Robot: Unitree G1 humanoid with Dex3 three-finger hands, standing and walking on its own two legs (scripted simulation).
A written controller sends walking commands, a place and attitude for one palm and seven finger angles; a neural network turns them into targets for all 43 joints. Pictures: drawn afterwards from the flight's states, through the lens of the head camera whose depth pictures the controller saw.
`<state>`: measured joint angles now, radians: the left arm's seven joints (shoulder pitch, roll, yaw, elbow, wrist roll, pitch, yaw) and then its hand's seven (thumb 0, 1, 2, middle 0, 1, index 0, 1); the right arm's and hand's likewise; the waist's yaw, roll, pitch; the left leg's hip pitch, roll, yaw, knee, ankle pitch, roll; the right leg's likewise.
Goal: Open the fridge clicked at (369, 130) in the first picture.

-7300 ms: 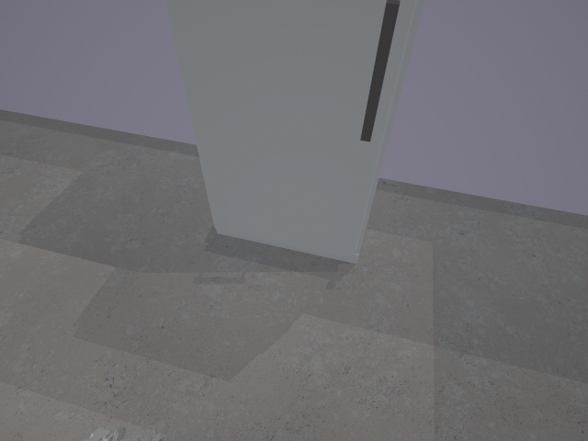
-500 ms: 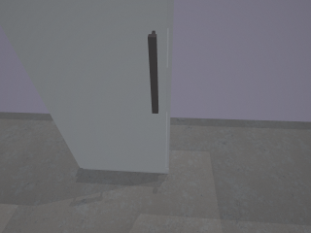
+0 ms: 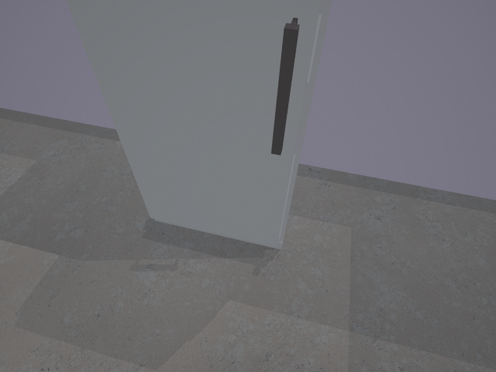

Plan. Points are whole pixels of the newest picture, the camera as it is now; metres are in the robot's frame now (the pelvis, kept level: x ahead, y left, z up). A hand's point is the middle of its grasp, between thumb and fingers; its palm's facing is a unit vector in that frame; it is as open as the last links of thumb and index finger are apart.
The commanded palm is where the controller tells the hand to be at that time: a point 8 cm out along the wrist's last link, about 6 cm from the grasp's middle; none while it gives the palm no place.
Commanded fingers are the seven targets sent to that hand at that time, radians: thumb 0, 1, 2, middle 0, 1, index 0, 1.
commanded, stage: look again from close up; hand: right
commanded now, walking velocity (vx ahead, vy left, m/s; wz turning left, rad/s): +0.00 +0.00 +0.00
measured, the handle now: (284, 94) +0.71 -0.01 +0.08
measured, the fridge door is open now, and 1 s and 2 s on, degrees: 0 0 0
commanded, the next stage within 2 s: shuffle to correct the standing spot in 0.98 s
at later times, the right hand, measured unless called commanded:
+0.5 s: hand out of the picture -0.08 -0.10 -0.18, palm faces +0.07 +0.99 -0.13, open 7.4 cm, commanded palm none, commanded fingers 0.00 -0.90 -0.90 0.20 0.30 0.20 0.30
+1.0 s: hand out of the picture -0.02 -0.11 -0.18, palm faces +0.06 +0.98 -0.18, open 7.4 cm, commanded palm none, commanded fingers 0.00 -0.90 -0.90 0.20 0.30 0.20 0.30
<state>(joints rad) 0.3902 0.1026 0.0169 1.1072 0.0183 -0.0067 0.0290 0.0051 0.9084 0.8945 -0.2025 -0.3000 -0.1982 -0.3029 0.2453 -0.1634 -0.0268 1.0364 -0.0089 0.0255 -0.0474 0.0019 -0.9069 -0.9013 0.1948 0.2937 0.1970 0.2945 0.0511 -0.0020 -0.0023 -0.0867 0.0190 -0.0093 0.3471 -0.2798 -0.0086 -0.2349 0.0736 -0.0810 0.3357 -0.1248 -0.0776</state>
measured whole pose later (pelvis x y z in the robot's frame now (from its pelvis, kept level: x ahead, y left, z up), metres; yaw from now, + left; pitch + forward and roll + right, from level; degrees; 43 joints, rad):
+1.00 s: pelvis +0.00 +0.04 +0.00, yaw -1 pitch -1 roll +0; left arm 0.32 0.11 -0.01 1.14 0.02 0.00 0.03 0.00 0.91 0.89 -0.20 -0.30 -0.20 -0.30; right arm 0.35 -0.10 0.01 1.08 -0.01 -0.01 -0.05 0.00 -0.90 -0.90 0.20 0.29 0.20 0.29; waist 0.01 -0.01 0.03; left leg -0.07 -0.03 0.02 0.40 -0.31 0.04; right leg -0.23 0.03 -0.05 0.41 -0.16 -0.03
